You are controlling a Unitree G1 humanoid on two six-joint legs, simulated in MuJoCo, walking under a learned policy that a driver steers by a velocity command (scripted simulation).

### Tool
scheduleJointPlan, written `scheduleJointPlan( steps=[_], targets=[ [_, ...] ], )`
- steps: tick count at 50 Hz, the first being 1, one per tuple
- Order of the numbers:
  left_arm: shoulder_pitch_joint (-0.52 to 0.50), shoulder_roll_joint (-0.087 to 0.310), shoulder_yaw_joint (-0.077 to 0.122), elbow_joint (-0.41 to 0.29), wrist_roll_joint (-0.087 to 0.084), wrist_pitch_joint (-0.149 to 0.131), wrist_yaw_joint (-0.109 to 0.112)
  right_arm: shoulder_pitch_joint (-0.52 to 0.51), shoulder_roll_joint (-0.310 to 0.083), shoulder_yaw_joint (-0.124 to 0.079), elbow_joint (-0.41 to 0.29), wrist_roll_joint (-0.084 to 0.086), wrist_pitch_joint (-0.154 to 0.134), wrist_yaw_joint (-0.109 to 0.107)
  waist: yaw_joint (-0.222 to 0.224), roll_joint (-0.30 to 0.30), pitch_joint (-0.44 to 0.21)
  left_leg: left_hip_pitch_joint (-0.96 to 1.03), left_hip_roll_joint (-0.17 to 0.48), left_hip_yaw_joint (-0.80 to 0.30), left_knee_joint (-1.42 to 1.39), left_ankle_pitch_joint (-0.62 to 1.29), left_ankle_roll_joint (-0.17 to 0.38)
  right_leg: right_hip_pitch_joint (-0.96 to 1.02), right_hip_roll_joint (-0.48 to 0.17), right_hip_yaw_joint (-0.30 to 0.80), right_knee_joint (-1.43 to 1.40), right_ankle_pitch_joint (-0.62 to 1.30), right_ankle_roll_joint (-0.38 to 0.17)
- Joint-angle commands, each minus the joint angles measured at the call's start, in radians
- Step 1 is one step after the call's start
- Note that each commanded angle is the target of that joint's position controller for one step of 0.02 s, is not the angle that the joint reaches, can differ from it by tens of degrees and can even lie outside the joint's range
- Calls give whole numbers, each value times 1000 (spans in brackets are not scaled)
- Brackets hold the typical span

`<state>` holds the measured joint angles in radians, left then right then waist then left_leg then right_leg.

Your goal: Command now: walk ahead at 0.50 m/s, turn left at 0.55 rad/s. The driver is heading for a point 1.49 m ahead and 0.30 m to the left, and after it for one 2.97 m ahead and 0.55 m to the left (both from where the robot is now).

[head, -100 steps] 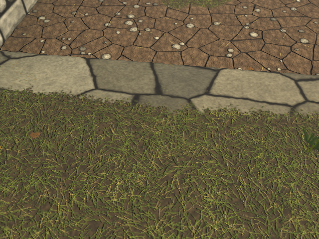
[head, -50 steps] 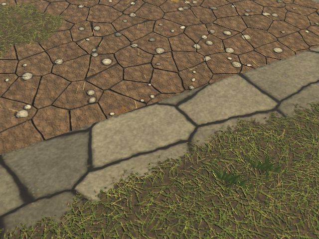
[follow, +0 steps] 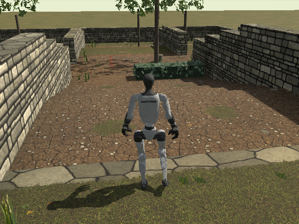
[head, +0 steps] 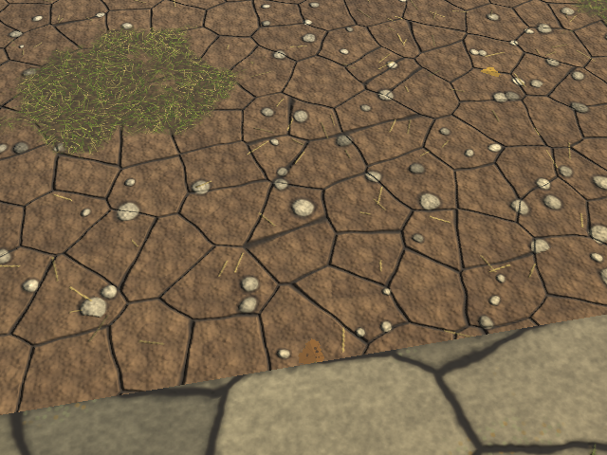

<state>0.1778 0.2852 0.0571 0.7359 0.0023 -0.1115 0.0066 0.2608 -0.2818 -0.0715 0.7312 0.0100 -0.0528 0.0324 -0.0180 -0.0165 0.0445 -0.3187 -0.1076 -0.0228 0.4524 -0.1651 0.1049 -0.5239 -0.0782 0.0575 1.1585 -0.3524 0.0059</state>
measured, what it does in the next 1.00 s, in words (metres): walks ahead, turning left: right foot, then left foot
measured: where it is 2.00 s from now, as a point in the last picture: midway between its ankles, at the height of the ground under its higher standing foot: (186, 256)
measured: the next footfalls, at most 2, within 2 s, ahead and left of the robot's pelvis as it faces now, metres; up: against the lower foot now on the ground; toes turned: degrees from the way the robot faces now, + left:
right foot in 0.32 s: +0.36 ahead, -0.13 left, +0.00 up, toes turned +15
left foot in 0.84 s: +0.52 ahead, +0.23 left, +0.00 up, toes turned +29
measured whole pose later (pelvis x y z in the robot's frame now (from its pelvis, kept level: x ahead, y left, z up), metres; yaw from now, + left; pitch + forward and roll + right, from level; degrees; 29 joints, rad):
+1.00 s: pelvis +0.50 +0.11 +0.00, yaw +29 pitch +2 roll +0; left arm 0.23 0.31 0.05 0.83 -0.02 -0.09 -0.02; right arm 0.23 -0.27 -0.06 0.67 0.01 -0.06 0.04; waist 0.01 -0.03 0.05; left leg -0.31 -0.06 0.02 0.46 -0.18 0.07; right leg -0.47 -0.10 0.02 1.13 -0.37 -0.01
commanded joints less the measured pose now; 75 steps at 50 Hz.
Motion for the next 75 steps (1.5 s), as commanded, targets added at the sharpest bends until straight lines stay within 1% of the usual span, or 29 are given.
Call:
scheduleJointPlan(
  steps=[1,9,14,15,16,17,18,19,21,27,33,37,40,42,43,44,45,47,49,52,58,64,67,69,70,71,72,73,75],
  targets=[
    [35,90,28,-64,15,9,6,-18,-137,-34,-84,-1,-20,-18,39,50,-95,104,260,-295,-218,308,203,-94,-29,6,-101,79,33],
    [-222,61,9,-129,-6,-6,-17,91,-162,-41,-54,17,5,-47,-60,113,-55,89,205,-284,-164,125,116,1,72,-4,-591,427,56],
    [-131,119,39,-117,-13,-31,-28,72,-146,-41,-62,16,18,-53,12,159,-73,181,230,-414,-14,118,75,153,89,8,-714,294,-9],
    [-36,146,54,-97,-3,-36,-22,61,-116,-31,-72,13,17,-51,60,147,-135,149,184,-383,95,156,43,313,58,20,-732,301,-43],
    [110,200,69,-86,13,-37,-13,60,-58,-9,-93,-1,12,-46,120,42,-266,30,121,-296,364,37,5,563,-108,175,-716,245,-107],
    [198,274,87,-47,24,-23,-17,204,-5,9,-122,26,4,-47,57,-302,-376,-329,-14,-166,682,-412,-61,868,-326,635,-797,44,-275],
    [184,183,69,-58,-3,-18,-22,206,-109,-7,-95,34,3,-50,77,-232,-315,-466,70,-179,824,-414,-76,841,-349,736,-846,-175,-270],
    [145,120,51,-68,-6,-11,-17,98,-164,-23,-102,26,9,-49,106,-127,-188,-497,105,-162,863,-315,-83,724,-302,574,-858,-162,-224],
    [68,86,35,-65,6,2,-15,10,-144,-27,-127,6,14,-45,75,-53,-65,-448,162,-127,806,-193,-93,515,-218,348,-893,66,-187],
    [62,114,44,-11,5,-11,-12,-25,-67,-16,-158,14,37,-30,38,-68,-24,-425,221,-87,639,-73,-114,418,-186,81,-991,324,-203],
    [95,155,49,38,-2,8,-3,-182,-34,1,-188,13,16,1,95,-37,5,-372,206,-14,317,188,-99,464,-159,-115,-993,429,-167],
    [160,186,55,89,-25,23,-11,-263,-35,4,-225,17,5,18,106,-40,40,-319,169,29,181,115,-61,537,-196,-142,-976,481,-166],
    [140,227,63,106,-40,37,-5,-171,-95,-25,-217,5,4,20,11,-87,-29,-137,107,71,129,18,3,593,-215,-174,-801,884,-140],
    [127,183,40,95,-26,38,4,138,-201,-77,-129,4,11,0,-141,-21,-209,352,127,1,85,133,72,365,-137,-236,-382,786,-79],
    [235,61,-4,51,5,21,-8,172,-309,-92,-124,-2,9,-10,-64,247,-335,712,402,-498,41,-12,241,-67,26,-215,20,43,-13],
    [201,114,2,67,-16,-6,-20,190,-231,-66,-137,5,1,-6,-95,222,-465,738,482,-744,-96,-52,288,-162,74,-9,165,-243,-20],
    [101,175,22,31,-54,-15,-28,141,-182,-46,-125,1,-7,2,-101,166,-318,634,442,-569,-113,16,234,-234,24,14,183,-179,-33],
    [45,151,19,25,-30,-13,-20,31,-129,-29,-119,2,-13,6,-34,79,-153,370,365,-345,-133,208,176,-192,-47,-4,56,-47,-34],
    [88,136,21,39,-21,11,-21,-26,-97,-19,-124,-7,-22,6,26,85,-123,224,328,-268,-199,252,166,-81,-75,9,-32,25,-23],
    [72,90,11,38,-8,34,-18,-25,-133,-30,-97,-6,-44,-2,42,62,-85,153,329,-204,-274,291,188,-76,-76,-1,-149,122,11],
    [-124,58,-5,-4,-8,13,-39,43,-154,-34,-32,7,-43,-31,-24,67,-10,126,255,-59,-286,140,111,-45,-26,-22,-559,562,14],
    [-217,85,-5,-41,-15,9,-76,121,-172,-45,30,13,-27,-43,-53,64,27,264,341,-117,-132,67,89,-101,-22,19,-677,482,-40],
    [-171,99,-1,-27,-14,9,-75,133,-184,-49,47,11,-5,-46,-25,68,8,309,351,-136,-14,225,61,-25,4,-21,-694,310,-65],
    [77,170,36,48,-5,2,-62,124,-154,-31,41,7,1,-42,93,23,-164,201,249,-61,309,369,12,371,24,-60,-679,350,-119],
    [217,252,51,69,2,4,-55,191,-77,-4,26,-26,-7,-40,104,-146,-322,-33,164,-3,652,-23,-37,685,-178,166,-586,490,-191],
    [269,280,58,91,-13,13,-58,304,-30,14,26,3,-33,-32,73,-341,-426,-378,20,-38,938,-457,-105,948,-345,610,-715,349,-371],
    [274,224,50,97,-36,20,-55,199,-118,-1,10,33,-52,-38,123,-186,-373,-505,87,-107,965,-408,-95,919,-328,659,-816,107,-345],
    [181,167,30,58,-12,18,-47,52,-167,-15,-24,44,-64,-40,130,-75,-234,-534,148,-87,901,-290,-74,779,-281,521,-843,110,-288],
    [75,130,15,47,4,15,-44,5,-143,-12,-36,5,-47,-53,67,-59,-124,-451,214,-60,815,-194,-84,540,-232,377,-875,303,-271]
  ],
)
